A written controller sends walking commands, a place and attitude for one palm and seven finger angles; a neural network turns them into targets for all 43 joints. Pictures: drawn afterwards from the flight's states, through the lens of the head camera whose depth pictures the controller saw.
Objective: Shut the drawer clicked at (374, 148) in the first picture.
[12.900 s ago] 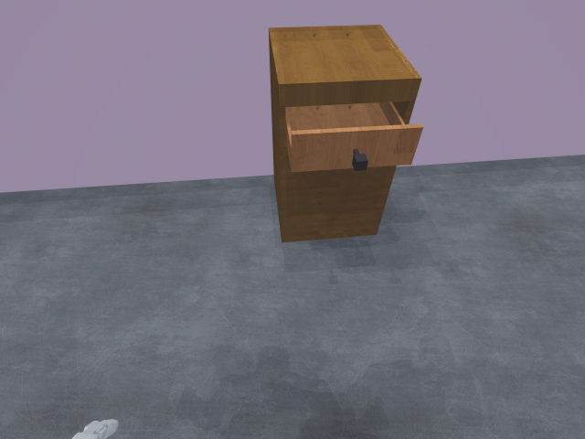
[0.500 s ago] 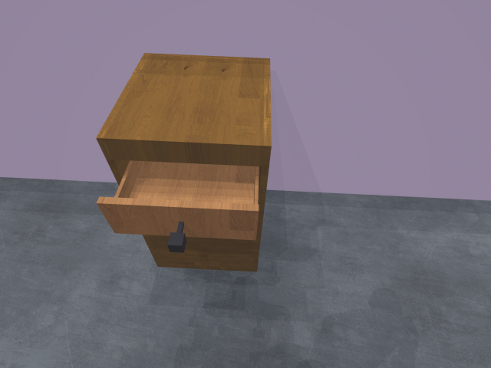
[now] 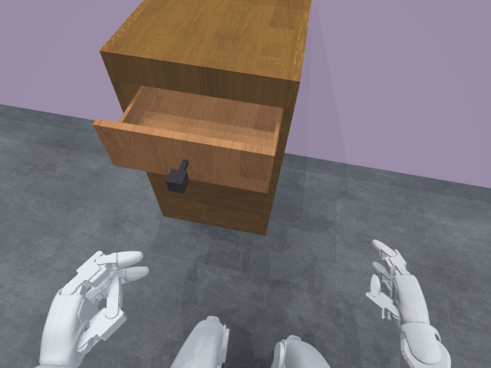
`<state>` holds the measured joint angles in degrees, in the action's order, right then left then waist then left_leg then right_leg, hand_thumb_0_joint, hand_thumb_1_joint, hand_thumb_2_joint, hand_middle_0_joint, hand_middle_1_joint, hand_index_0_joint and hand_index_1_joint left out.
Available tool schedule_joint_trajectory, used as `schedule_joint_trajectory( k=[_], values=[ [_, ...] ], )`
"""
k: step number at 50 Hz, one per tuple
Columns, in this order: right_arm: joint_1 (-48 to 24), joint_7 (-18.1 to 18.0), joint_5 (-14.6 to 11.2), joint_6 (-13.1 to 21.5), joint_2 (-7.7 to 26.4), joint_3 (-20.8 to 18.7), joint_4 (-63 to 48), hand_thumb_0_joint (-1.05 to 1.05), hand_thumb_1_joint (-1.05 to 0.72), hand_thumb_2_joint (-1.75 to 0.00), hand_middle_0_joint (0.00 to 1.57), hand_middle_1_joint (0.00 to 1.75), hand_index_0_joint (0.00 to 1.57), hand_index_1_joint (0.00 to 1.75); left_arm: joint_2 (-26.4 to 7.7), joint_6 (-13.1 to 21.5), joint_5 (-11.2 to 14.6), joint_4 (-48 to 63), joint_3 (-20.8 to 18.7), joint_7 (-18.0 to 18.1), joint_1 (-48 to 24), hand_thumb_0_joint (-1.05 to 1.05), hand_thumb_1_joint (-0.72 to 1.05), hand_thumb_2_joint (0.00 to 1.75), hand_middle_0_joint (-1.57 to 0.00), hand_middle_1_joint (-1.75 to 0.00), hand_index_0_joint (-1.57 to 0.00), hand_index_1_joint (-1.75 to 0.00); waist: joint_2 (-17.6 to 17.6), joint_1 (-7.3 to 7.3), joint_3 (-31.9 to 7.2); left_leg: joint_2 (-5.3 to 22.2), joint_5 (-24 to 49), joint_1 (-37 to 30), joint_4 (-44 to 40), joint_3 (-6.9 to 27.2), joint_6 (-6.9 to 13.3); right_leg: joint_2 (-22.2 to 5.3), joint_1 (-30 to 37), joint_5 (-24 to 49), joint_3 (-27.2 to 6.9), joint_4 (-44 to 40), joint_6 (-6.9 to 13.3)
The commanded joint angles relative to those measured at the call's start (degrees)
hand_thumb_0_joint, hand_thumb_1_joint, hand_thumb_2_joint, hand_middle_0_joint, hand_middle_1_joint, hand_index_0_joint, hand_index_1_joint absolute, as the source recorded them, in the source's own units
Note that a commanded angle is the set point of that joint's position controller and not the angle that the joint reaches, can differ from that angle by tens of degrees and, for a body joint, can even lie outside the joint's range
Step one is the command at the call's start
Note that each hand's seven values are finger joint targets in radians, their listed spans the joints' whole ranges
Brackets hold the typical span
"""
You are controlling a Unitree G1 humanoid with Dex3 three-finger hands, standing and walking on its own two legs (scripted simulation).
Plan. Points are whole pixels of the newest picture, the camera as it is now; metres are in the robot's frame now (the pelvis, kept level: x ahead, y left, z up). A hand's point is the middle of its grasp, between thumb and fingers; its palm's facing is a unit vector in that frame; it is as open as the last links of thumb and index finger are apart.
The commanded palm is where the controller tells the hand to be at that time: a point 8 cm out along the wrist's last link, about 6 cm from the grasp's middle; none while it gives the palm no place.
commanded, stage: raise the hand and make a fist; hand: left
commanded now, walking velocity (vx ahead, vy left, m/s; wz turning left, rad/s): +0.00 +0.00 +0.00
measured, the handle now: (180, 174) +0.48 +0.21 -0.06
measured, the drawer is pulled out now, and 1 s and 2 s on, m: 0.14 0.14 0.14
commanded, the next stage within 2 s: bring the fist close to the handle in 1.34 s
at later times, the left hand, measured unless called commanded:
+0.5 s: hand (142, 268) +0.24 +0.19 +0.03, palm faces -0.09 -1.00 -0.04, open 3.2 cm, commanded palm +0.23 +0.25 +0.05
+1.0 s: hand (152, 237) +0.29 +0.19 +0.04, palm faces -0.07 -1.00 +0.01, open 3.3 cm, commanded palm +0.27 +0.23 +0.05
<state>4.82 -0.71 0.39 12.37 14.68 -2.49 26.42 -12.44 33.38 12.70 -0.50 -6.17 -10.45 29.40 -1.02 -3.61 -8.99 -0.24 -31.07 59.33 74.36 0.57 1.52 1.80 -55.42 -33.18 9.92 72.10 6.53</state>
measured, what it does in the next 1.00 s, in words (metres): shifts its weight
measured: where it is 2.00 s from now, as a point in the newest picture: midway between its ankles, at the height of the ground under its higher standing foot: outside the picture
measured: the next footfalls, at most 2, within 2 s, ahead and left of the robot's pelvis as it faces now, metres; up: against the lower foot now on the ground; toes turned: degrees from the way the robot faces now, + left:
none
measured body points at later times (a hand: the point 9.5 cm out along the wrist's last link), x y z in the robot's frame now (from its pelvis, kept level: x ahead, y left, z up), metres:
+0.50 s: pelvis +0.01 +0.01 +0.01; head +0.10 +0.01 +0.45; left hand +0.24 +0.25 +0.03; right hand +0.14 -0.27 -0.08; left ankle +0.05 +0.10 -0.62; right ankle +0.03 -0.06 -0.62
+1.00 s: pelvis +0.01 +0.05 +0.01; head +0.10 +0.07 +0.45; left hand +0.29 +0.24 +0.05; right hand +0.19 -0.17 -0.07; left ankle +0.05 +0.10 -0.62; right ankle +0.03 -0.06 -0.62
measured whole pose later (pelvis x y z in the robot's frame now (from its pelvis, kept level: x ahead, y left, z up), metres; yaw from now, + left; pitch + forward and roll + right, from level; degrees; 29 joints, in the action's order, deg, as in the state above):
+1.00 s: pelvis +0.01 +0.05 +0.01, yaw -2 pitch +19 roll -4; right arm 11.6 0.4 0.4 6.0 12.9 2.3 28.1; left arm -10.1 24.4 9.1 -5.6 -0.2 -5.8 9.2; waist 1.5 0.4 -9.4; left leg -1.6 -30.5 60.7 71.9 -2.4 5.5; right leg 0.5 -56.8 -31.1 6.7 68.7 1.5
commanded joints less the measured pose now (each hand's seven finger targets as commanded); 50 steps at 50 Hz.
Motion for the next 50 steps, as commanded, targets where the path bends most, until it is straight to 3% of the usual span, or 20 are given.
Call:
schedule_joint_trajectory(
  k=[1,3,5,8,10,12,13,15,17,20,23,27,30,32,37,40,43,45,48,50],
  values=[
    [5.0,-2.1,-1.2,3.4,6.5,0.0,-2.8,0.0,-0.9,-0.9,0.2,0.3,0.2,0.3,-3.9,5.8,1.9,15.5,5.1,-6.8,-18.2,0.0,0.9,0.9,-0.78,-0.93,-0.78,-0.93,3.6,10.01,-9.1,1.0,7.3,-5.1,-5.3,2.7,1.7,-0.6,3.9,4.4,-15.4,-16.7,-5.0],
    [5.0,-3.1,-2.3,3.1,7.0,0.4,-2.7,0.0,-0.9,-0.9,0.2,0.3,0.2,0.3,-6.9,-0.3,2.1,6.8,2.6,-10.0,-17.2,0.0,0.9,0.9,-0.82,-0.97,-0.82,-0.97,-1.4,9.46,-7.9,1.0,4.6,-0.2,-4.8,2.0,1.8,-1.5,6.5,-0.8,-17.9,-19.6,-6.0],
    [3.8,-3.7,-3.0,1.7,7.2,0.7,-3.4,0.0,-0.9,-0.9,0.2,0.3,0.2,0.3,-9.5,-8.5,2.4,-1.1,-1.4,-11.5,-15.9,0.0,0.9,0.9,-0.86,-1.01,-0.86,-1.01,-3.9,6.93,-9.1,0.4,4.9,2.1,-4.9,1.2,1.8,-2.6,10.8,-2.1,-20.0,-21.3,-6.7],
    [1.5,-3.7,-3.1,-0.4,6.1,0.9,-6.7,0.0,-0.9,-0.9,0.2,0.3,0.2,0.3,-13.1,-16.5,5.5,3.8,-10.3,-9.5,-15.1,0.0,0.9,0.9,-0.92,-1.08,-0.92,-1.08,-2.9,1.66,-18.2,-0.7,9.5,0.3,-7.5,1.0,1.0,-5.4,23.6,6.9,-22.1,-22.0,-7.7],
    [1.1,-3.2,-2.7,-1.5,4.5,0.6,-6.2,0.0,-0.9,-0.9,0.2,0.3,0.2,0.3,-13.6,-17.0,7.0,6.3,-15.8,-5.1,-12.6,0.0,0.9,0.9,-0.96,-1.12,-0.96,-1.12,-2.2,-0.52,-22.2,-0.5,12.8,-1.1,-8.1,1.6,0.3,-6.1,28.7,17.1,-22.9,-20.5,-9.1],
    [2.6,-2.5,-2.4,-1.6,2.9,0.2,-5.1,0.0,-0.9,-0.9,0.2,0.3,0.2,0.3,-11.9,-13.3,7.1,10.9,-17.1,-1.1,-10.9,0.0,0.9,0.9,-1.0,-1.17,-1.0,-1.17,-1.1,-0.78,-24.2,-0.1,16.1,-2.3,-9.6,1.9,-0.3,-6.6,32.0,29.5,-22.2,-18.5,-9.6],
    [2.9,-2.2,-2.3,-1.5,2.5,0.1,-4.0,0.0,-0.9,-0.9,0.2,0.3,0.2,0.3,-9.5,-11.2,6.3,10.7,-14.7,-0.2,-10.3,0.0,0.9,0.9,-1.02,-1.19,-1.02,-1.19,-0.8,0.14,-21.7,0.2,16.3,-2.5,-10.4,1.7,-0.4,-6.2,30.3,31.6,-21.3,-17.9,-9.6],
    [3.7,-1.8,-1.9,-1.2,2.9,-0.2,-1.9,0.0,-0.9,-0.9,0.2,0.3,0.2,0.3,-8.7,-7.3,4.1,7.6,-11.9,-0.3,-11.4,0.0,0.9,0.9,-1.06,-1.23,-1.06,-1.23,-1.1,2.04,-17.2,0.6,16.2,-1.7,-10.4,2.0,-0.1,-5.1,24.7,29.5,-19.9,-17.0,-9.6],
    [5.0,-1.5,-1.8,-0.9,4.2,-0.8,0.3,0.0,-0.9,-0.9,0.2,0.3,0.2,0.3,-7.6,-3.9,2.3,2.2,-8.5,-2.4,-13.4,0.0,0.9,0.9,-1.1,-1.27,-1.1,-1.27,-2.4,5.23,-11.7,0.8,13.9,0.2,-9.5,2.0,0.2,-4.6,18.5,24.4,-18.9,-17.2,-9.5],
    [5.6,-1.8,-2.5,0.2,6.2,-1.0,-0.3,0.0,-0.9,-0.9,0.2,0.3,0.2,0.3,-4.1,-1.6,2.8,-1.7,-1.8,-7.7,-14.8,0.0,0.9,0.9,-1.16,-1.34,-1.16,-1.34,-2.7,7.37,-8.2,0.6,10.8,-0.5,-9.0,2.2,0.9,-4.1,12.2,14.7,-18.3,-18.4,-8.8],
    [6.9,-2.6,-3.0,1.6,7.6,-1.6,-1.0,0.0,-0.9,-0.9,0.2,0.3,0.2,0.3,-7.9,-0.6,5.7,1.6,-5.4,-10.0,-16.4,0.0,0.9,0.9,-1.22,-1.4,-1.22,-1.4,0.1,5.81,-15.4,0.4,11.5,-4.2,-9.9,1.6,1.2,-3.7,14.4,11.1,-17.5,-19.0,-7.6],
    [6.7,-2.7,-2.3,2.4,7.0,-1.5,-1.0,0.0,-0.9,-0.9,0.2,0.3,0.2,0.3,-10.7,0.9,6.0,8.4,-8.8,-6.3,-19.7,0.0,0.9,0.9,-1.3,-1.49,-1.3,-1.49,5.0,4.02,-19.7,0.7,15.6,-10.8,-11.8,1.9,1.2,-1.8,12.6,13.0,-12.7,-15.5,-5.3],
    [6.4,-2.0,-1.5,1.8,7.0,-1.2,-1.2,0.0,-0.9,-0.9,0.2,0.3,0.2,0.3,-9.5,0.9,4.1,7.4,-7.8,-2.4,-18.6,0.0,0.9,0.9,-1.36,-1.56,-1.36,-1.56,6.1,3.93,-18.1,0.9,17.3,-13.5,-13.2,3.1,0.9,-0.6,8.2,14.1,-9.0,-12.8,-4.5],
    [5.8,-1.1,-1.3,1.0,7.1,-0.7,-2.1,0.0,-0.9,-0.9,0.2,0.3,0.2,0.3,-5.4,-0.3,2.3,5.9,-2.8,-1.4,-17.8,0.0,0.9,0.9,-1.4,-1.6,-1.4,-1.6,7.8,4.77,-16.2,1.0,16.0,-15.2,-14.2,4.1,0.4,-0.8,4.6,12.5,-7.5,-12.4,-4.4],
    [6.4,-0.3,-1.8,-1.7,8.4,-0.3,-5.3,0.0,-0.9,-0.9,0.2,0.3,0.2,0.3,-1.8,-6.6,0.0,2.1,3.9,-2.6,-18.8,0.0,0.9,0.9,-1.4,-1.6,-1.4,-1.6,4.1,6.06,-13.2,1.6,11.2,-15.9,-16.6,6.4,-0.1,-0.4,2.0,9.8,-6.1,-13.2,-4.5],
    [6.5,-0.9,-1.7,-2.7,8.7,0.1,-6.1,0.0,-0.9,-0.9,0.2,0.3,0.2,0.3,-4.4,-7.9,-0.4,4.5,2.1,-1.4,-24.5,0.0,0.9,0.9,-1.4,-1.6,-1.4,-1.6,3.4,5.95,-13.4,1.7,9.3,-16.2,-17.3,7.8,-0.4,-0.2,1.7,9.1,-5.8,-12.5,-4.3],
    [6.2,-0.8,-1.0,-3.0,7.8,0.2,-6.1,0.0,-0.9,-0.9,0.2,0.3,0.2,0.3,-2.1,-6.1,-1.2,8.4,2.9,2.0,-28.4,0.0,0.9,0.9,-1.4,-1.6,-1.4,-1.6,5.6,5.46,-16.3,2.4,10.8,-21.0,-18.0,10.4,-2.2,-0.5,-1.5,9.1,-5.3,-10.5,-4.3],
    [6.4,-0.5,-0.5,-3.2,7.7,0.2,-5.9,0.0,-0.9,-0.9,0.2,0.3,0.2,0.3,-3.2,-4.9,-1.9,10.0,1.6,4.3,-27.9,0.0,0.9,0.9,-1.4,-1.6,-1.4,-1.6,6.9,4.58,-17.9,2.6,13.7,-22.6,-17.9,11.2,-3.1,-0.5,-2.4,10.0,-5.2,-9.0,-4.1],
    [6.3,0.6,-0.3,-4.2,7.5,0.1,-5.6,0.0,-0.9,-0.9,0.2,0.3,0.2,0.3,-0.1,-4.5,-3.8,7.4,5.0,5.8,-26.0,0.0,0.9,0.9,-1.4,-1.6,-1.4,-1.6,8.0,4.61,-16.9,3.3,14.0,-23.7,-18.3,12.7,-4.4,-0.9,-4.9,9.5,-5.1,-8.0,-4.3],
    [6.7,0.9,-0.4,-5.2,7.9,0.0,-5.9,0.0,-0.9,-0.9,0.2,0.3,0.2,0.3,-0.3,-5.8,-4.7,4.8,5.4,5.6,-24.0,0.0,0.9,0.9,-1.4,-1.6,-1.4,-1.6,5.5,4.71,-16.6,3.2,14.3,-22.1,-18.3,12.5,-4.2,-0.7,-3.5,9.6,-5.1,-8.4,-4.2]
  ],
)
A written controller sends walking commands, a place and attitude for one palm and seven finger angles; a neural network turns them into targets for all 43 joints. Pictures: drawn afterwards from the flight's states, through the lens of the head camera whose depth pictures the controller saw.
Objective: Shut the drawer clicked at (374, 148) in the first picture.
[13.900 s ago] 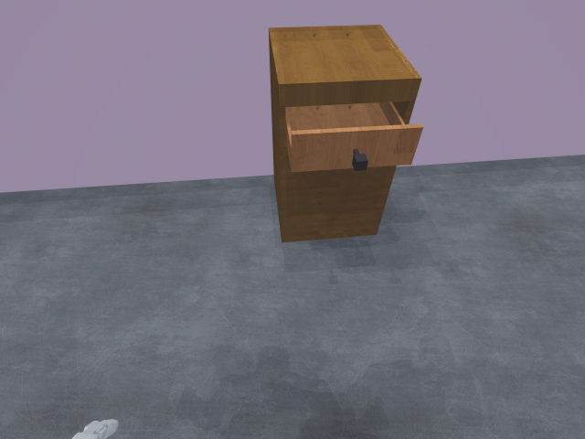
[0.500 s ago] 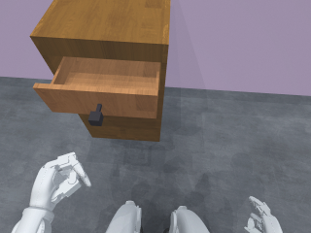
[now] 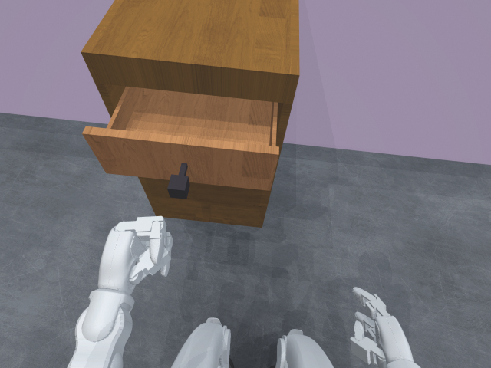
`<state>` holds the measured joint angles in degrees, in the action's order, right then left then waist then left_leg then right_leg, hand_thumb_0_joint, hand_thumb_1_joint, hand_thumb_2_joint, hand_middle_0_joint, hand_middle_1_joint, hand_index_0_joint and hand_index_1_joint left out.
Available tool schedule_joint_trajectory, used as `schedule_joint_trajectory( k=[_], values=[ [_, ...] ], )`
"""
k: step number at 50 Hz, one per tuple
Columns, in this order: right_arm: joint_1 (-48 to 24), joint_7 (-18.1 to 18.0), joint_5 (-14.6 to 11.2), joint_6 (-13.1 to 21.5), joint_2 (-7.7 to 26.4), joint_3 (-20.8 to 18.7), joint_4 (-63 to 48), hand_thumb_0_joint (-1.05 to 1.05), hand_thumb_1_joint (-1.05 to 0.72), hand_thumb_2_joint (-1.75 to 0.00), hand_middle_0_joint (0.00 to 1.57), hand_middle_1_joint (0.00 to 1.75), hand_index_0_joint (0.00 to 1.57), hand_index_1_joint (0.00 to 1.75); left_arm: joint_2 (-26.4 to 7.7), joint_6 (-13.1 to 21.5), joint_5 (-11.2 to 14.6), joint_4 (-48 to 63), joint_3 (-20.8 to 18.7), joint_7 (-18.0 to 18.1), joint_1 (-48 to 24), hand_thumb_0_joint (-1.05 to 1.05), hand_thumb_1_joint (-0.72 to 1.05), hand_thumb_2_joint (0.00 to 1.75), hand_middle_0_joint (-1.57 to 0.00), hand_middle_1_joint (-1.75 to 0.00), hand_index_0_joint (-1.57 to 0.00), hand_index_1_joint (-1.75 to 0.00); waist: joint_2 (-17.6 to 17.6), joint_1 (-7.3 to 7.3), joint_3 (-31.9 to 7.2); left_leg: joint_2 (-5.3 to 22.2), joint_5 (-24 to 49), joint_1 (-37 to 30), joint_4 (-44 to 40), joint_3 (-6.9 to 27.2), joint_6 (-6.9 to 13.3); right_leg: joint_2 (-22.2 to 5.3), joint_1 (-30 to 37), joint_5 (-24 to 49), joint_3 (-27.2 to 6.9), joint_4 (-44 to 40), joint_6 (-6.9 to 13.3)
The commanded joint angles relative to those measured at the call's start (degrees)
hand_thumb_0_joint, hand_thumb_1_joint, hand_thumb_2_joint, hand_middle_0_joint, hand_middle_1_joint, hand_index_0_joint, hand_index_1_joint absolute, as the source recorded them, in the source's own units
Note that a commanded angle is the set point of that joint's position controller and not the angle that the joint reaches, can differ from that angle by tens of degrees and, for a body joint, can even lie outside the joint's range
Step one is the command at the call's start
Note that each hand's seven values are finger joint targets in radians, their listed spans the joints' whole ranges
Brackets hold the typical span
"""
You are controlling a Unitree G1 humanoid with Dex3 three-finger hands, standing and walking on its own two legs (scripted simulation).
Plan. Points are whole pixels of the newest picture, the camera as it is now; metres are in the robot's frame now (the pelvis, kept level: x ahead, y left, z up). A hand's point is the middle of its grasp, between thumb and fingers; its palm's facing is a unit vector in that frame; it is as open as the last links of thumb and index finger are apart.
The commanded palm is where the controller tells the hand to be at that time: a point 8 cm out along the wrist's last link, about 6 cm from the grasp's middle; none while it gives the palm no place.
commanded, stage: raise the hand and make a fist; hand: left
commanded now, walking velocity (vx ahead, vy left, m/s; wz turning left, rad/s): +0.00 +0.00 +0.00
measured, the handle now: (180, 179) +0.47 +0.17 -0.07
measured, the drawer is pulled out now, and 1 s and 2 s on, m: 0.14 0.14 0.14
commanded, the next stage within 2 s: bring the fist close to the handle in 0.34 s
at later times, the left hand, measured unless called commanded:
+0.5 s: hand (172, 262) +0.27 +0.13 +0.02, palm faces -0.04 -1.00 -0.03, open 3.3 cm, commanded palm +0.26 +0.19 +0.03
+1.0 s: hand (183, 239) +0.32 +0.13 -0.03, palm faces -0.02 -1.00 -0.05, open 3.3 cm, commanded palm +0.31 +0.18 -0.02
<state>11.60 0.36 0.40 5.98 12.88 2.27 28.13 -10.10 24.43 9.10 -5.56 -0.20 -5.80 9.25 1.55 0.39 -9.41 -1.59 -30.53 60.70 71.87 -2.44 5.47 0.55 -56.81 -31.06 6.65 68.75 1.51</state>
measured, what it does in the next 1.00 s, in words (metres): stands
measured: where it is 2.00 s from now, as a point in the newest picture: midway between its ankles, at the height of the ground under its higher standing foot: outside the picture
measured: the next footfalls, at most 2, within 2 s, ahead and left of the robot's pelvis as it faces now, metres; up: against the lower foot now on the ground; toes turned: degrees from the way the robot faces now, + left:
none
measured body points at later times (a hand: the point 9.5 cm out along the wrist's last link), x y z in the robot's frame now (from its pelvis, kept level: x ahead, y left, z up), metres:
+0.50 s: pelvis +0.01 -0.02 +0.00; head +0.10 +0.00 +0.44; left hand +0.26 +0.19 +0.03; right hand +0.19 -0.25 -0.09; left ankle +0.04 +0.05 -0.63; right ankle +0.02 -0.11 -0.63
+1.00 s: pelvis +0.00 -0.04 -0.03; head +0.12 -0.03 +0.40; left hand +0.32 +0.19 -0.02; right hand +0.16 -0.29 -0.14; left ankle +0.04 +0.05 -0.63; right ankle +0.02 -0.11 -0.63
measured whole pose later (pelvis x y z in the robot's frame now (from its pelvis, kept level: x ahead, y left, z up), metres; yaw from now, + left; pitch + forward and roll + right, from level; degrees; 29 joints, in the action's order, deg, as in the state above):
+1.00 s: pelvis +0.00 -0.04 -0.03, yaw -1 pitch +24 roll -2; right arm 11.6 0.1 0.0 2.5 14.6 0.9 32.1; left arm -14.1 28.3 11.7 -22.3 -8.6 -10.6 -2.7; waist 1.1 1.9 -10.8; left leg 0.7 -33.6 71.0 80.0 -1.3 2.8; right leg 2.4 -67.8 -34.7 8.1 77.7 5.3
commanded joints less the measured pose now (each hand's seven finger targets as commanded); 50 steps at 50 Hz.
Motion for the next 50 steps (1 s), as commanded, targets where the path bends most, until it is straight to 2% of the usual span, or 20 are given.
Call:
schedule_joint_trajectory(
  k=[1,2,6,7,10,12,15,16,19,22,28,30,32,33,37,38,40,42,45,50],
  values=[
    [-0.1,0.0,-0.6,0.8,9.7,-4.9,-8.1,0.0,-0.9,-0.9,0.2,0.3,0.2,0.3,-2.3,2.5,-1.3,10.1,0.0,0.7,-2.3,0.0,0.9,0.9,-1.4,-1.6,-1.4,-1.6,3.3,0.37,-17.4,4.4,15.1,-23.8,-15.4,14.5,-8.0,0.5,-1.1,8.0,-1.9,-5.6,0.8],
    [0.0,0.1,-0.8,0.2,9.8,-5.0,-8.6,0.0,-0.9,-0.9,0.2,0.3,0.2,0.3,-2.1,1.6,-1.3,10.0,0.7,0.3,-1.0,0.0,0.9,0.9,-1.4,-1.6,-1.4,-1.6,1.5,0.5,-17.3,4.5,14.6,-23.2,-15.6,14.3,-7.8,0.5,0.1,8.3,-1.9,-6.2,0.7],
    [-0.1,-0.5,-1.3,-1.1,9.6,-4.9,-9.8,0.0,-0.9,-0.9,0.2,0.3,0.2,0.3,-3.5,0.1,-0.6,13.3,-0.9,0.7,-0.8,0.0,0.9,0.9,-1.4,-1.6,-1.4,-1.6,0.8,-0.12,-17.6,4.1,16.8,-22.5,-15.9,13.0,-7.3,0.8,3.5,9.7,-2.0,-7.2,0.8],
    [-0.3,-0.6,-1.3,-1.1,9.4,-4.9,-9.6,0.0,-0.9,-0.9,0.2,0.3,0.2,0.3,-2.7,0.4,-0.4,14.7,-0.1,1.1,-2.1,0.0,0.9,0.9,-1.4,-1.6,-1.4,-1.6,0.8,0.48,-17.7,4.1,16.6,-22.8,-15.5,12.9,-7.2,0.7,3.2,9.7,-2.1,-7.3,0.7],
    [0.1,-1.0,-0.9,-0.9,8.9,-4.9,-9.1,0.0,-0.9,-0.9,0.2,0.3,0.2,0.3,-4.8,2.9,-0.1,17.1,-2.9,3.3,-0.6,0.0,0.9,0.9,-1.4,-1.6,-1.4,-1.6,0.9,-0.01,-17.9,3.9,19.4,-22.1,-14.5,11.8,-7.0,1.1,4.3,11.1,-2.2,-7.1,1.0],
    [0.2,-0.8,-0.6,-0.8,8.3,-4.8,-8.3,0.0,-0.9,-0.9,0.2,0.3,0.2,0.3,-3.6,4.7,-0.2,16.6,-2.1,3.8,-0.2,0.0,0.9,0.9,-1.4,-1.6,-1.4,-1.6,1.2,0.56,-16.9,3.7,20.0,-21.3,-13.5,11.0,-6.8,1.0,3.8,11.5,-2.4,-7.1,0.9],
    [0.1,-0.7,-0.6,-0.9,8.8,-4.7,-7.4,0.0,-0.9,-0.9,0.2,0.3,0.2,0.3,-4.5,5.8,-0.9,12.4,-2.3,2.8,-0.1,0.0,0.9,0.9,-1.4,-1.6,-1.4,-1.6,0.4,1.54,-14.1,3.3,15.8,-17.2,-12.4,10.3,-5.9,1.2,3.0,9.9,-2.8,-7.2,1.0],
    [-0.3,-0.6,-0.6,-0.9,8.7,-4.7,-7.4,0.0,-0.9,-0.9,0.2,0.3,0.2,0.3,-4.0,5.9,-1.3,12.0,-1.5,2.2,-0.5,0.0,0.9,0.9,-1.4,-1.6,-1.4,-1.6,2.2,1.43,-14.3,3.2,15.6,-17.6,-12.3,9.9,-5.9,1.1,2.6,9.7,-2.9,-7.2,1.1],
    [-0.3,-0.7,-1.0,-1.1,9.1,-4.8,-8.1,0.0,-0.9,-0.9,0.2,0.3,0.2,0.3,-5.0,4.7,-0.1,10.7,-2.5,-0.1,1.3,0.0,0.9,0.9,-1.4,-1.6,-1.4,-1.6,1.1,1.05,-15.8,2.6,14.0,-16.4,-12.2,8.8,-5.2,1.1,5.4,10.0,-3.5,-8.4,1.0],
    [-0.5,-1.3,-1.4,-1.1,9.0,-4.7,-8.4,0.0,-0.9,-0.9,0.2,0.3,0.2,0.3,-6.9,3.9,1.6,13.6,-4.5,-1.7,-0.3,0.0,0.9,0.9,-1.4,-1.6,-1.4,-1.6,1.9,0.65,-18.3,2.3,15.7,-17.0,-11.8,7.8,-4.6,1.1,8.5,12.4,-4.2,-9.1,0.9],
    [-0.6,-1.7,-0.8,-0.1,8.9,-4.3,-5.3,0.0,-0.9,-0.9,0.2,0.3,0.2,0.3,-6.1,6.1,1.9,6.5,-5.1,-1.5,-10.1,0.0,0.9,0.9,-1.4,-1.6,-1.4,-1.6,-0.2,3.08,-14.5,2.0,11.8,-10.5,-7.5,7.3,-3.7,1.1,3.7,9.8,-5.0,-7.7,0.6],
    [-0.5,-1.5,-0.6,0.3,9.0,-4.3,-5.1,0.0,-0.9,-0.9,0.2,0.3,0.2,0.3,-6.2,6.7,1.7,4.3,-4.6,-2.0,-11.3,0.0,0.9,0.9,-1.4,-1.6,-1.4,-1.6,1.4,2.86,-15.4,1.9,11.9,-9.4,-6.4,7.0,-3.7,1.1,3.2,9.8,-5.4,-6.8,0.8],
    [-0.5,-1.3,-0.6,0.1,9.2,-4.4,-5.1,0.0,-0.9,-0.9,0.2,0.3,0.2,0.3,-6.9,6.7,1.7,2.0,-5.5,-2.7,-12.2,0.0,0.9,0.9,-1.4,-1.6,-1.4,-1.6,0.2,2.39,-17.3,1.7,11.9,-8.2,-5.5,6.4,-3.5,0.9,4.5,10.3,-6.2,-6.6,0.6],
    [-0.5,-1.3,-0.7,0.1,9.4,-4.6,-4.8,0.0,-0.9,-0.9,0.2,0.3,0.2,0.3,-8.7,6.6,1.8,1.6,-7.3,-3.0,-12.8,0.0,0.9,0.9,-1.4,-1.6,-1.4,-1.6,0.9,1.91,-18.9,1.7,12.6,-8.0,-4.8,6.1,-3.5,0.8,5.0,11.4,-6.8,-6.2,0.6],
    [-0.2,-1.0,-0.9,-0.5,9.3,-4.6,-5.3,0.0,-0.9,-0.9,0.2,0.3,0.2,0.3,-9.9,5.9,2.5,2.0,-8.8,-4.2,-13.0,0.0,0.9,0.9,-1.4,-1.6,-1.4,-1.6,2.3,0.64,-23.6,1.6,16.4,-8.0,-3.9,5.4,-3.4,0.6,8.3,16.5,-7.6,-4.7,0.5],
    [-0.2,-0.9,-0.9,-0.7,9.2,-4.6,-5.4,0.0,-0.9,-0.9,0.2,0.3,0.2,0.3,-10.0,5.6,2.8,1.4,-9.4,-4.0,-12.8,0.0,0.9,0.9,-1.4,-1.6,-1.4,-1.6,1.8,0.48,-23.0,1.6,16.0,-7.4,-3.9,5.3,-3.5,0.6,8.4,16.2,-7.7,-4.9,0.4],
    [0.2,-1.0,-0.9,-0.9,9.3,-4.6,-4.8,0.0,-0.9,-0.9,0.2,0.3,0.2,0.3,-11.0,5.7,3.2,0.4,-10.6,-3.8,-14.4,0.0,0.9,0.9,-1.4,-1.6,-1.4,-1.6,0.5,0.98,-22.5,1.8,16.0,-5.2,-2.7,5.3,-3.2,0.8,8.4,16.6,-8.3,-4.3,0.3],
    [0.2,-0.8,-0.8,-1.0,9.1,-4.6,-4.4,0.0,-0.9,-0.9,0.2,0.3,0.2,0.3,-9.8,6.2,3.3,-0.5,-10.1,-3.6,-15.5,0.0,0.9,0.9,-1.4,-1.6,-1.4,-1.6,-0.4,1.39,-22.9,1.7,15.7,-3.6,-1.9,5.0,-3.2,0.5,8.6,17.2,-8.8,-4.0,0.0],
    [0.9,-0.9,-0.7,-1.1,9.4,-4.6,-3.3,0.0,-0.9,-0.9,0.2,0.3,0.2,0.3,-10.9,6.8,3.6,-4.8,-11.4,-3.8,-18.1,0.0,0.9,0.9,-1.4,-1.6,-1.4,-1.6,-2.6,2.34,-20.6,1.8,13.5,0.7,0.1,5.0,-3.0,0.6,7.3,15.1,-10.0,-3.8,-0.2],
    [1.1,-1.2,-0.8,-0.9,9.9,-4.8,-2.4,0.0,-0.9,-0.9,0.2,0.3,0.2,0.3,-12.3,8.5,3.5,-7.7,-12.0,-6.0,-23.5,0.0,0.9,0.9,-1.4,-1.6,-1.4,-1.6,-1.1,2.65,-22.4,1.9,12.2,2.8,2.2,4.9,-3.0,0.5,5.5,12.9,-11.1,-2.5,0.0]
  ],
)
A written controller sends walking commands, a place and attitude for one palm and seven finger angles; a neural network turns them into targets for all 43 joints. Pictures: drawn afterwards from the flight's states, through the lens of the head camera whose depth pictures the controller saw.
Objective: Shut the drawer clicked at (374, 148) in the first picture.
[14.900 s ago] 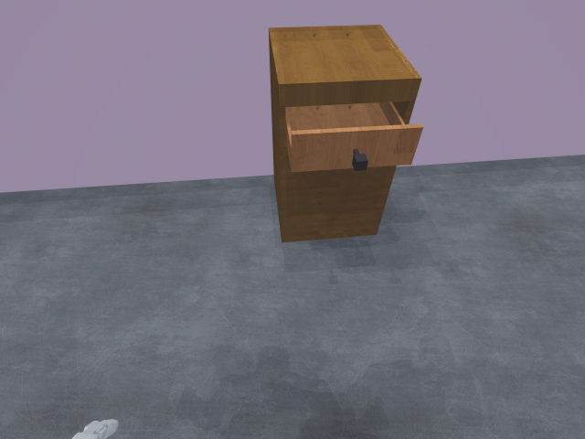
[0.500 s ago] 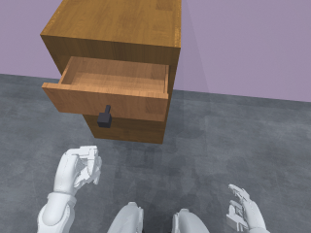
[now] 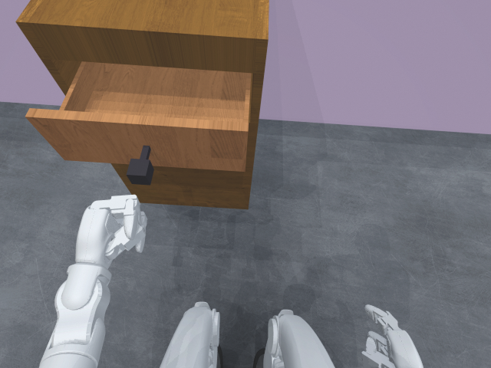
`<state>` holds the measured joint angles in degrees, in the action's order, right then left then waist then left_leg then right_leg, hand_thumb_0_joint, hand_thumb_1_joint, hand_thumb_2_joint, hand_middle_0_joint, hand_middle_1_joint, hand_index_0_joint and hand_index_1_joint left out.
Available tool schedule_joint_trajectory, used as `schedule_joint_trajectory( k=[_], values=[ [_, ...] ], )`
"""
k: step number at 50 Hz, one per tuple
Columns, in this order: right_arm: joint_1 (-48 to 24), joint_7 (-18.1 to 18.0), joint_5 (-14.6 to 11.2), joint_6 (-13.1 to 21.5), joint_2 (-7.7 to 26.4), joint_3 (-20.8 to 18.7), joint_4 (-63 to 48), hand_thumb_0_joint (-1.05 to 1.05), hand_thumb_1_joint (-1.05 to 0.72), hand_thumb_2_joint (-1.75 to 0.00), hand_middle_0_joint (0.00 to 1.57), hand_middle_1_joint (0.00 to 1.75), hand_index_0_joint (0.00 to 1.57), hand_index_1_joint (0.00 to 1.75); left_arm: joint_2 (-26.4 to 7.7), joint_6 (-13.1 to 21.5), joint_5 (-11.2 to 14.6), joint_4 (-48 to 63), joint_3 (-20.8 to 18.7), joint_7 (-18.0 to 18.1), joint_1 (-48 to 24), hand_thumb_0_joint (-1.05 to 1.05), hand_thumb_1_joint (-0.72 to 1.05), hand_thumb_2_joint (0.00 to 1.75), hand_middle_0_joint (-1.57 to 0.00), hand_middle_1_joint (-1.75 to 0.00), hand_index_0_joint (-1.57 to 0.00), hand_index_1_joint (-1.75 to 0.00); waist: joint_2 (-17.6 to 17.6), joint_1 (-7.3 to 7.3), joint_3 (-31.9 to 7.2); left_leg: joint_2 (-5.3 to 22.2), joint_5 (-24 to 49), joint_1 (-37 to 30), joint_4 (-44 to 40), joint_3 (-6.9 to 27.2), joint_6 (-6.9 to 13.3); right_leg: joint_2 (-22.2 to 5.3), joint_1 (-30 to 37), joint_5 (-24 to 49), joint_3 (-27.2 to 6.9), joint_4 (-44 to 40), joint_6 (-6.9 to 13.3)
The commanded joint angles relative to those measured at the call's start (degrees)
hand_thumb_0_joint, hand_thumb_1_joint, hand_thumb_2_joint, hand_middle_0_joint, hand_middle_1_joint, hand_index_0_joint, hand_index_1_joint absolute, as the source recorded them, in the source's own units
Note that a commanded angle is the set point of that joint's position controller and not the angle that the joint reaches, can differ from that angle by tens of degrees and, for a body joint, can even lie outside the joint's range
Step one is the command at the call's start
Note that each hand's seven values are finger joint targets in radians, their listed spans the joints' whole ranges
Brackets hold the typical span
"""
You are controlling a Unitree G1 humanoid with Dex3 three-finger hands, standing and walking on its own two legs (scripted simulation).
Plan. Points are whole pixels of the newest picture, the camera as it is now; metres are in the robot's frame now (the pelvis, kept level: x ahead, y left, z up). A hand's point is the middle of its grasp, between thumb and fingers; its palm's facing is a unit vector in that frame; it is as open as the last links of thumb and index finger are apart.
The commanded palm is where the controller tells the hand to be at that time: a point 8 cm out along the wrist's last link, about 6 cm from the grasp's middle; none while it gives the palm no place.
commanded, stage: bring the fist close to the handle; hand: left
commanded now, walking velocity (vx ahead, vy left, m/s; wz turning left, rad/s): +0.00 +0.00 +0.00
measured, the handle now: (142, 163) +0.47 +0.22 -0.03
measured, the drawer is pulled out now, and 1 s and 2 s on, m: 0.14 0.14 0.07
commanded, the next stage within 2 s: push the drawer shut in 0.84 s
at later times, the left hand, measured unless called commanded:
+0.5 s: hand (154, 214) +0.36 +0.18 -0.04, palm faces -0.03 -1.00 -0.04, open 3.3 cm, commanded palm +0.35 +0.22 -0.03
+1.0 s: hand (156, 211) +0.37 +0.17 -0.03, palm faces -0.03 -1.00 -0.04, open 3.3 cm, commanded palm +0.36 +0.22 -0.03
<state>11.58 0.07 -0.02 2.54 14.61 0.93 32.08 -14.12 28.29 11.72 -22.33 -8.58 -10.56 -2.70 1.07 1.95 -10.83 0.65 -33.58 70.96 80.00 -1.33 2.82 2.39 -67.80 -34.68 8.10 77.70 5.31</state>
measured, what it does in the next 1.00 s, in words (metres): stands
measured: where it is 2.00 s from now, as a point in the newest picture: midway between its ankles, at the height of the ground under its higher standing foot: outside the picture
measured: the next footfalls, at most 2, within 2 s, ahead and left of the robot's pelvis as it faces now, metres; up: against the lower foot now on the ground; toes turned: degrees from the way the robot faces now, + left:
none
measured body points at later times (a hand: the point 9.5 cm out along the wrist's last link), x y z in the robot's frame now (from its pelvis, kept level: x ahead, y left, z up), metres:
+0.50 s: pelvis -0.02 +0.01 -0.04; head +0.13 +0.03 +0.39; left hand +0.36 +0.23 -0.03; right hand +0.13 -0.24 -0.15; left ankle +0.03 +0.09 -0.60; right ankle +0.02 -0.07 -0.60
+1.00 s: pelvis -0.01 +0.02 -0.04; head +0.14 +0.03 +0.39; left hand +0.37 +0.23 -0.03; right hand +0.13 -0.24 -0.15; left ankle +0.03 +0.09 -0.60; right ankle +0.02 -0.07 -0.60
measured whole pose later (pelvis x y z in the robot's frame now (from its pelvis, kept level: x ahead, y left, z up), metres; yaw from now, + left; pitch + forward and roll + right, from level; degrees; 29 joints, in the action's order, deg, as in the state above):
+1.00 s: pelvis -0.01 +0.02 -0.04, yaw -1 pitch +29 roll -4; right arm 10.1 1.2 0.0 -1.2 15.5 0.8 32.5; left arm -14.7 29.2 9.4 -31.5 -8.9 -7.8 -16.6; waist 1.9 3.5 -11.9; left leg 0.5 -34.9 82.5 87.8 -1.9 4.3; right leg 1.7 -79.0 -35.8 8.1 85.2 4.3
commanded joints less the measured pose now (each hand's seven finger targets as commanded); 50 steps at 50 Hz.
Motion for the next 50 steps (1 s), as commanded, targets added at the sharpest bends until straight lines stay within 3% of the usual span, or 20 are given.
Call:
schedule_joint_trajectory(
  k=[1,5,8,9,12,14,16,17,19,22,28,30,32,34,38,41,47,50],
  values=[
    [1.1,-0.9,-0.4,2.6,8.2,-3.5,-6.2,0.0,-0.9,-0.9,0.2,0.3,0.2,0.3,-8.0,4.9,1.0,9.1,-3.7,-1.6,-11.9,0.0,0.9,0.9,-1.4,-1.6,-1.4,-1.6,0.4,0.63,-22.4,-0.3,15.8,-8.3,-5.9,3.7,-0.4,-1.4,16.0,17.1,-12.3,-11.0,-3.8],
    [1.5,-0.6,-0.4,2.6,8.9,-3.7,-5.8,0.0,-0.9,-0.9,0.2,0.3,0.2,0.3,-8.0,5.2,1.4,9.1,-3.3,-2.0,-14.1,0.0,0.9,0.9,-1.4,-1.6,-1.4,-1.6,3.1,0.8,-24.8,-0.1,17.7,-11.5,-5.6,4.7,-0.5,-0.7,11.7,17.6,-9.9,-8.4,-3.3],
    [1.4,-0.5,-0.3,2.3,9.2,-3.8,-5.1,0.0,-0.9,-0.9,0.2,0.3,0.2,0.3,-8.0,4.9,1.1,6.3,-3.9,-1.1,-17.1,0.0,0.9,0.9,-1.4,-1.6,-1.4,-1.6,0.7,1.49,-24.1,-0.1,15.4,-10.0,-4.8,5.0,-0.6,-0.8,8.9,14.7,-9.6,-8.1,-3.6],
    [1.3,-0.5,-0.3,2.3,9.3,-3.8,-5.1,0.0,-0.9,-0.9,0.2,0.3,0.2,0.3,-7.6,5.1,0.7,6.5,-3.2,-0.7,-18.5,0.0,0.9,0.9,-1.4,-1.6,-1.4,-1.6,2.3,1.42,-24.3,-0.2,15.4,-10.2,-4.8,5.2,-0.7,-0.8,7.9,14.5,-9.2,-7.4,-3.4],
    [1.6,-0.3,-0.1,1.7,9.6,-3.8,-5.1,0.0,-0.9,-0.9,0.2,0.3,0.2,0.3,-9.2,4.9,0.1,4.1,-5.2,0.3,-19.8,0.0,0.9,0.9,-1.4,-1.6,-1.4,-1.6,1.4,1.03,-25.0,-0.2,14.7,-9.6,-4.2,5.5,-0.8,-0.6,6.3,13.4,-8.6,-6.2,-3.3],
    [1.4,-0.2,-0.1,1.5,9.6,-3.8,-5.2,0.0,-0.9,-0.9,0.2,0.3,0.2,0.3,-7.6,4.9,-0.3,3.1,-3.5,0.8,-21.6,0.0,0.9,0.9,-1.4,-1.6,-1.4,-1.6,1.6,1.7,-25.1,-0.3,13.7,-9.4,-3.8,5.6,-0.8,-0.7,4.6,12.3,-8.5,-6.0,-3.4],
    [1.8,-0.1,0.0,1.3,9.9,-3.7,-5.2,0.0,-0.9,-0.9,0.2,0.3,0.2,0.3,-9.2,5.3,-0.8,3.1,-4.8,1.1,-23.1,0.0,0.9,0.9,-1.4,-1.6,-1.4,-1.6,3.0,1.09,-26.9,-0.2,15.2,-10.8,-3.6,6.1,-1.1,-0.5,3.3,13.2,-7.8,-4.5,-3.2],
    [1.6,0.1,0.1,1.2,9.7,-3.7,-5.2,0.0,-0.9,-0.9,0.2,0.3,0.2,0.3,-8.1,5.5,-0.8,3.8,-3.7,1.2,-23.6,0.0,0.9,0.9,-1.4,-1.6,-1.4,-1.6,4.2,1.21,-27.9,-0.2,15.8,-11.8,-3.5,6.4,-1.2,-0.6,2.6,13.4,-7.7,-4.1,-3.1],
    [1.6,0.3,0.1,0.9,9.8,-3.7,-5.1,0.0,-0.9,-0.9,0.2,0.3,0.2,0.3,-7.0,5.6,-1.1,2.9,-2.6,1.4,-24.6,0.0,0.9,0.9,-1.4,-1.6,-1.4,-1.6,4.0,1.73,-27.8,-0.1,15.4,-11.8,-3.2,6.7,-1.3,-0.5,1.1,12.7,-7.4,-3.7,-3.2],
    [2.1,0.3,0.2,0.5,10.2,-3.8,-4.6,0.0,-0.9,-0.9,0.2,0.3,0.2,0.3,-8.4,5.8,-1.4,1.0,-4.1,1.9,-25.6,0.0,0.9,0.9,-1.4,-1.6,-1.4,-1.6,3.2,1.85,-28.2,0.0,15.9,-11.5,-2.4,7.4,-1.5,-0.4,-0.8,12.9,-7.0,-2.5,-3.1],
    [2.0,0.8,-0.2,-0.7,10.3,-3.9,-5.5,0.0,-0.9,-0.9,0.2,0.3,0.2,0.3,-7.2,5.0,-1.3,5.6,-2.3,2.5,-25.6,0.0,0.9,0.9,-1.4,-1.6,-1.4,-1.6,5.5,1.38,-30.7,0.3,17.5,-16.5,-4.3,8.6,-2.0,-0.6,-1.3,13.1,-6.4,-2.8,-3.0],
    [2.1,0.6,-0.3,-1.0,10.4,-3.9,-5.4,0.0,-0.9,-0.9,0.2,0.3,0.2,0.3,-6.8,4.3,-1.4,4.6,-1.9,2.8,-25.5,0.0,0.9,0.9,-1.4,-1.6,-1.4,-1.6,3.3,2.22,-29.4,0.4,16.0,-15.1,-4.2,8.9,-1.7,-0.5,-1.8,12.2,-6.3,-3.0,-3.2],
    [2.1,0.4,-0.4,-1.3,10.2,-3.8,-5.2,0.0,-0.9,-0.9,0.2,0.3,0.2,0.3,-7.8,4.1,-1.7,3.0,-3.2,3.3,-24.9,0.0,0.9,0.9,-1.4,-1.6,-1.4,-1.6,1.6,1.87,-27.6,0.2,14.4,-12.7,-4.3,8.5,-1.6,-0.5,-0.8,11.3,-6.5,-3.3,-3.3],
    [1.8,0.3,-0.4,-1.3,9.8,-3.7,-5.0,0.0,-0.9,-0.9,0.2,0.3,0.2,0.3,-5.9,4.2,-2.0,2.6,-1.4,3.7,-26.4,0.0,0.9,0.9,-1.4,-1.6,-1.4,-1.6,1.7,2.58,-26.3,0.0,12.5,-11.8,-4.2,8.4,-1.4,-0.6,-1.4,10.1,-6.6,-3.7,-3.4],
    [2.0,0.1,-0.2,-1.4,9.9,-3.5,-4.6,0.0,-0.9,-0.9,0.2,0.3,0.2,0.3,-6.8,4.8,-2.3,0.3,-2.2,4.0,-28.5,0.0,0.9,0.9,-1.4,-1.6,-1.4,-1.6,1.8,2.85,-25.1,-0.2,10.9,-10.4,-3.8,8.0,-1.3,-0.6,-2.0,8.9,-6.9,-4.0,-3.3],
    [2.3,0.2,-0.2,-1.4,10.0,-3.6,-4.8,0.0,-0.9,-0.9,0.2,0.3,0.2,0.3,-8.0,5.5,-2.2,1.7,-3.0,3.5,-27.7,0.0,0.9,0.9,-1.4,-1.6,-1.4,-1.6,4.0,1.65,-28.5,-0.1,13.8,-13.0,-3.8,8.1,-1.7,-0.5,-1.2,10.8,-6.9,-3.3,-3.0],
    [2.1,0.5,-0.3,-2.0,10.0,-3.8,-5.2,0.0,-0.9,-0.9,0.2,0.3,0.2,0.3,-7.3,4.9,-1.5,3.4,-2.5,2.8,-25.1,0.0,0.9,0.9,-1.4,-1.6,-1.4,-1.6,5.4,1.48,-30.1,0.1,18.5,-15.7,-3.8,8.1,-1.9,-0.6,-0.4,14.6,-6.7,-3.1,-3.0],
    [2.4,0.4,-0.3,-2.1,10.0,-3.7,-4.8,0.0,-0.9,-0.9,0.2,0.3,0.2,0.3,-7.7,4.5,-1.5,2.0,-2.6,3.1,-27.3,0.0,0.9,0.9,-1.4,-1.6,-1.4,-1.6,2.9,2.79,-28.1,0.1,17.2,-13.0,-3.1,7.9,-1.5,-0.3,-0.2,14.4,-6.9,-3.2,-3.3]
  ],
)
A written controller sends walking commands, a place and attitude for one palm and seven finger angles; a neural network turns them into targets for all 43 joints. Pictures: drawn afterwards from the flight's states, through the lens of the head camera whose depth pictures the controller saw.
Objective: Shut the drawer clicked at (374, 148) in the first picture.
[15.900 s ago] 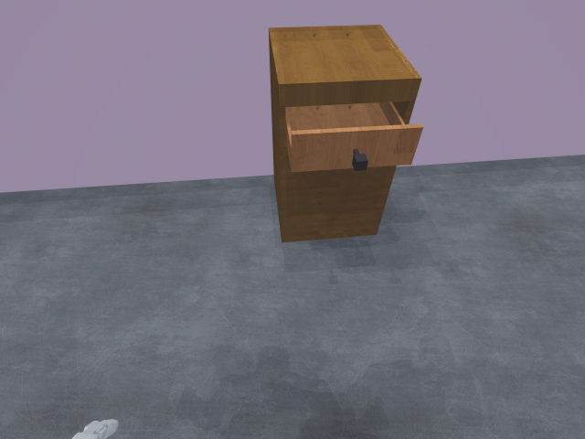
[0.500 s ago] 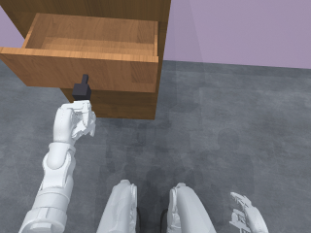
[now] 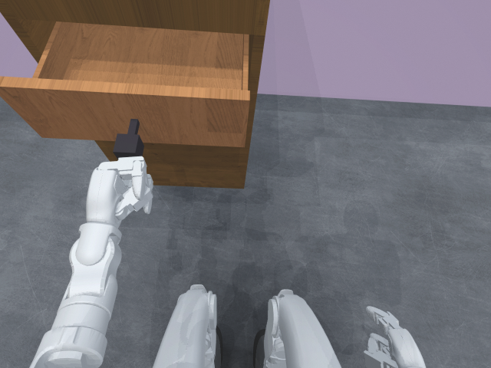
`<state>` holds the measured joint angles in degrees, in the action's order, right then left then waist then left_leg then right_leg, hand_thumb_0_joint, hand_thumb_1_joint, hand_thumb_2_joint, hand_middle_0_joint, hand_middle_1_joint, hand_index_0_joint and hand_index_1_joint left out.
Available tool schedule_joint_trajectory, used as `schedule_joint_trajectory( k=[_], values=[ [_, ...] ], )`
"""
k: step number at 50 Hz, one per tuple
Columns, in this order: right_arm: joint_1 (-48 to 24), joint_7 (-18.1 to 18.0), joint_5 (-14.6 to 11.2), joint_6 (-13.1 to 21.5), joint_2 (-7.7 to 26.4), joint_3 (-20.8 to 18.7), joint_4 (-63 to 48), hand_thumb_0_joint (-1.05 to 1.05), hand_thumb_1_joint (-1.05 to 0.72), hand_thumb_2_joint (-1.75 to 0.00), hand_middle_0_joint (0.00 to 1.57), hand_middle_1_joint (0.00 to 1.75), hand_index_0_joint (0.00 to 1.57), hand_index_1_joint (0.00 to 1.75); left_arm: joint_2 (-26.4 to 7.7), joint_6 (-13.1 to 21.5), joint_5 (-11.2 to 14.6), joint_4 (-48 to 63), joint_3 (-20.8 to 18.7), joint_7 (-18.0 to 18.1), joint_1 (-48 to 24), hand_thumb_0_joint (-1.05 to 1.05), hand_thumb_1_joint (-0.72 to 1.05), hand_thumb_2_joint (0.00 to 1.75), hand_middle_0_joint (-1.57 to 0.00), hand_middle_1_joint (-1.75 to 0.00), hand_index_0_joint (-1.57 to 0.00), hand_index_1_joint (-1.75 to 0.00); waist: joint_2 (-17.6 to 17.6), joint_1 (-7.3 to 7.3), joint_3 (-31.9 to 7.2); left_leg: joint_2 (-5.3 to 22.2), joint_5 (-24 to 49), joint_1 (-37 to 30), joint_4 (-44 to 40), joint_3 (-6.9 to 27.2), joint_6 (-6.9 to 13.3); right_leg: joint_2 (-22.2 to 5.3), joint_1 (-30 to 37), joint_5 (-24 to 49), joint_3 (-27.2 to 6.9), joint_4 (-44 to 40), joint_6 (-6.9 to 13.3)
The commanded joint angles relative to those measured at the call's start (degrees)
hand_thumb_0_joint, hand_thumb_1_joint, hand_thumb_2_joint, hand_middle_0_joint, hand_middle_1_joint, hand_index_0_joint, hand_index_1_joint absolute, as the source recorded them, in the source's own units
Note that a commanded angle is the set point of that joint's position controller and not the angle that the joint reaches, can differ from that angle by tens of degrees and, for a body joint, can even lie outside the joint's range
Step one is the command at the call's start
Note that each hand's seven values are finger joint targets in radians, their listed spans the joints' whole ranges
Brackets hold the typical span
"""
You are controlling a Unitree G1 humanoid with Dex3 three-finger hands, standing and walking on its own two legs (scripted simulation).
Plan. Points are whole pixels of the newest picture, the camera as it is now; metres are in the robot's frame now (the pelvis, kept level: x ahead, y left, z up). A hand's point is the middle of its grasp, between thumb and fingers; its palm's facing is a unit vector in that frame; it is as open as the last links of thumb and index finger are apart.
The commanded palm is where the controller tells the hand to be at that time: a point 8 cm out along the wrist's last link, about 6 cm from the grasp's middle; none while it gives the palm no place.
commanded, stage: push the drawer shut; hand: left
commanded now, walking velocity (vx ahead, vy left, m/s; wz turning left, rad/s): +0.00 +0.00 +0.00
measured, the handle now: (131, 139) +0.47 +0.21 +0.00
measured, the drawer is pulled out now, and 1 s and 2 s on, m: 0.14 0.07 0.00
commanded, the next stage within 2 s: pull the fist back off the drawer in 1.82 s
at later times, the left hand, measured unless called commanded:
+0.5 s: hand (153, 174) +0.41 +0.16 +0.00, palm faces -0.01 -1.00 -0.06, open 3.3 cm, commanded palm +0.42 +0.21 +0.01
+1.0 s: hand (159, 140) +0.48 +0.16 +0.00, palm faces +0.00 -1.00 -0.05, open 3.4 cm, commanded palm +0.48 +0.20 +0.01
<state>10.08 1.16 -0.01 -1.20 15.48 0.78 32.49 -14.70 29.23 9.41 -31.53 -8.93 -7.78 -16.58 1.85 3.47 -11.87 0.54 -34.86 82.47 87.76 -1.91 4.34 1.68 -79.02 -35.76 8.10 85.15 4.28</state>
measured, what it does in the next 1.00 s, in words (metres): stands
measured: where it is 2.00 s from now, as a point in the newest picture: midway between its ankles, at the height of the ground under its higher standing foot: outside the picture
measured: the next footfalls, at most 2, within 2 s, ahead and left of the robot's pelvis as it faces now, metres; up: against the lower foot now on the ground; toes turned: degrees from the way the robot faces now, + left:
none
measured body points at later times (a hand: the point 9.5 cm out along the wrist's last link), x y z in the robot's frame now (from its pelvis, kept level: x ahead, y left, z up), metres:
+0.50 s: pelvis -0.01 -0.01 -0.01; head +0.14 +0.01 +0.41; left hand +0.41 +0.22 +0.00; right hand +0.11 -0.27 -0.13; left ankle +0.04 +0.08 -0.56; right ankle +0.03 -0.09 -0.56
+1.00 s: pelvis -0.03 -0.01 -0.03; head +0.14 +0.02 +0.39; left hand +0.47 +0.22 +0.00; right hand +0.02 -0.28 -0.14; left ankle +0.04 +0.08 -0.56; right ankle +0.03 -0.09 -0.56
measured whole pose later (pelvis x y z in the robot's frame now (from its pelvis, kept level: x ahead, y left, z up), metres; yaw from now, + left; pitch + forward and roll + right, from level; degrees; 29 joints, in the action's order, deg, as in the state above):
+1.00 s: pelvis -0.03 -0.01 -0.03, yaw -1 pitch +31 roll -5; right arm 15.6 -0.4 1.7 -1.1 16.0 3.8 36.4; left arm -26.4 31.3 4.1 -64.9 -19.0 -9.8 -49.5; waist 2.1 9.8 -10.0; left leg 1.8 -32.1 91.7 92.5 -0.2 3.6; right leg 2.4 -87.7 -32.7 10.3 89.0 5.7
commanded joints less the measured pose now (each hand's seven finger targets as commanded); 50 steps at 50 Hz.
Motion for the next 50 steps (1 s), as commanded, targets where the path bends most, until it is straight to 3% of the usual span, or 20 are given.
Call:
schedule_joint_trajectory(
  k=[1,4,6,9,13,19,20,26,29,32,34,36,40,41,48,50],
  values=[
    [3.9,-0.8,-0.2,1.7,9.0,-3.5,-4.9,0.0,-0.9,-0.9,0.2,0.3,0.2,0.3,-7.1,3.7,0.4,11.3,-2.0,0.4,-15.8,0.0,0.9,0.9,-1.4,-1.6,-1.4,-1.6,2.6,1.59,-26.5,0.2,18.2,-24.0,-10.7,8.4,-3.0,0.3,10.6,15.3,-6.8,-10.6,-2.3],
    [4.3,-1.0,-0.1,1.9,8.9,-3.6,-4.3,0.0,-0.9,-0.9,0.2,0.3,0.2,0.3,-7.3,4.3,0.3,9.7,-2.6,0.8,-17.5,0.0,0.9,0.9,-1.4,-1.6,-1.4,-1.6,1.1,1.96,-26.5,0.0,17.7,-22.6,-9.9,7.9,-2.8,0.3,11.6,15.5,-7.4,-11.0,-2.4],
    [4.6,-1.1,0.0,2.0,9.0,-3.4,-3.8,0.0,-0.9,-0.9,0.2,0.3,0.2,0.3,-8.0,4.5,0.2,8.0,-3.0,0.7,-20.2,0.0,0.9,0.9,-1.4,-1.6,-1.4,-1.6,1.7,2.41,-26.2,0.0,17.3,-22.2,-9.4,7.7,-2.7,0.4,10.8,15.0,-7.4,-10.9,-2.4],
    [4.8,-1.1,0.1,2.1,8.9,-3.4,-3.7,0.0,-0.9,-0.9,0.2,0.3,0.2,0.3,-9.0,4.9,0.1,7.5,-3.8,0.4,-21.5,0.0,0.9,0.9,-1.4,-1.6,-1.4,-1.6,3.9,1.65,-28.4,-0.2,18.1,-22.6,-9.3,7.4,-2.9,0.3,12.0,15.6,-7.8,-10.8,-2.2],
    [5.6,-1.0,0.1,1.7,9.0,-3.3,-3.5,0.0,-0.9,-0.9,0.2,0.3,0.2,0.3,-10.5,4.1,0.0,4.5,-5.3,0.1,-23.6,0.0,0.9,0.9,-1.4,-1.6,-1.4,-1.6,4.1,1.87,-28.7,-0.1,19.0,-22.5,-9.3,7.3,-2.9,0.4,12.4,16.6,-7.9,-10.8,-2.2],
    [6.5,-1.7,0.1,1.7,8.7,-2.9,-2.5,0.0,-0.9,-0.9,0.2,0.3,0.2,0.3,-13.5,4.5,-0.1,0.7,-7.2,-0.1,-32.3,0.0,0.9,0.9,-1.4,-1.6,-1.4,-1.6,1.9,3.64,-27.5,-0.3,14.7,-17.1,-8.0,6.5,-2.2,0.4,14.1,13.4,-9.6,-12.2,-2.7],
    [6.9,-1.9,0.2,1.8,8.9,-2.8,-2.2,0.0,-0.9,-0.9,0.2,0.3,0.2,0.3,-15.0,4.8,-0.3,0.6,-8.1,-0.1,-34.7,0.0,0.9,0.9,-1.4,-1.6,-1.4,-1.6,2.2,3.97,-27.5,-0.2,14.6,-17.2,-7.8,6.8,-2.1,0.5,13.0,13.1,-9.2,-11.6,-2.6],
    [7.7,-2.6,0.5,2.0,9.2,-2.2,-0.9,0.0,-0.9,-0.9,0.2,0.3,0.2,0.3,-16.5,5.9,-1.1,-5.7,-7.5,-0.6,-44.8,0.0,0.9,0.9,-1.4,-1.6,-1.4,-1.6,4.0,5.8,-25.8,-0.3,8.4,-14.7,-7.2,6.9,-1.9,0.4,9.8,6.2,-10.3,-12.7,-2.5],
    [8.3,-2.7,0.7,2.1,9.5,-2.0,-0.5,0.0,-0.9,-0.9,0.2,0.3,0.2,0.3,-17.6,6.1,-1.3,-8.1,-7.9,-0.5,-48.8,0.0,0.9,0.9,-1.4,-1.6,-1.4,-1.6,6.1,5.97,-26.9,-0.5,7.3,-15.1,-7.1,7.0,-1.9,0.4,9.1,5.0,-10.4,-12.6,-2.3],
    [9.0,-2.7,0.9,1.9,9.9,-1.7,-0.3,0.0,-0.9,-0.9,0.2,0.3,0.2,0.3,-18.6,5.9,-1.8,-11.1,-8.1,-0.5,-51.9,0.0,0.9,0.9,-1.4,-1.6,-1.4,-1.6,6.5,6.49,-27.8,-0.4,6.6,-15.9,-7.5,7.6,-1.9,0.7,7.8,4.5,-9.7,-12.1,-2.3],
    [9.5,-2.6,0.8,1.9,9.9,-1.6,-0.2,0.0,-0.9,-0.9,0.2,0.3,0.2,0.3,-19.0,5.4,-1.8,-14.0,-8.3,-0.4,-53.7,0.0,0.9,0.9,-1.4,-1.6,-1.4,-1.6,5.1,7.04,-26.6,-0.4,4.4,-13.0,-7.1,7.2,-1.7,0.7,8.7,2.5,-10.5,-12.9,-2.4],
    [10.0,-2.8,0.9,1.9,10.3,-1.4,-0.2,0.0,-0.9,-0.9,0.2,0.3,0.2,0.3,-22.5,5.6,-1.9,-14.4,-10.6,-0.4,-56.0,0.0,0.9,0.9,-1.4,-1.6,-1.4,-1.6,5.2,6.9,-27.7,-0.3,4.7,-11.9,-6.6,7.1,-1.5,0.8,9.7,2.4,-11.1,-12.8,-2.4],
    [10.9,-2.6,1.0,1.8,10.4,-1.2,-0.1,0.0,-0.9,-0.9,0.2,0.3,0.2,0.3,-23.4,5.7,-2.6,-16.7,-10.9,-0.6,-59.4,0.0,0.9,0.9,-1.4,-1.6,-1.4,-1.6,5.6,7.76,-28.1,-0.1,4.4,-11.6,-6.5,7.5,-1.3,1.1,8.5,2.1,-10.8,-12.3,-2.3],
    [11.2,-2.5,1.2,1.8,10.5,-1.1,-0.1,0.0,-0.9,-0.9,0.2,0.3,0.2,0.3,-23.8,5.8,-2.7,-16.7,-11.0,-0.6,-60.3,0.0,0.9,0.9,-1.4,-1.6,-1.4,-1.6,7.4,7.72,-28.4,-0.1,4.5,-11.7,-6.4,7.5,-1.4,1.0,8.3,2.4,-10.7,-12.2,-2.2],
    [13.2,-2.3,1.5,1.2,11.2,-0.8,0.6,0.0,-0.9,-0.9,0.2,0.3,0.2,0.3,-27.9,5.1,-3.8,-20.3,-13.4,-0.3,-64.3,0.0,0.9,0.9,-1.4,-1.6,-1.4,-1.6,6.7,9.04,-28.6,0.4,4.6,-10.4,-5.7,7.9,-1.2,1.4,7.3,2.5,-10.5,-11.7,-2.4],
    [13.7,-2.3,1.6,1.1,11.1,-0.7,0.6,0.0,-0.9,-0.9,0.2,0.3,0.2,0.3,-28.9,4.9,-4.0,-20.1,-13.9,-0.3,-65.8,0.0,0.9,0.9,-1.4,-1.6,-1.4,-1.6,8.5,9.15,-29.1,0.4,5.7,-11.2,-5.6,8.1,-1.1,1.5,6.7,3.4,-10.2,-11.2,-2.3]
  ],
)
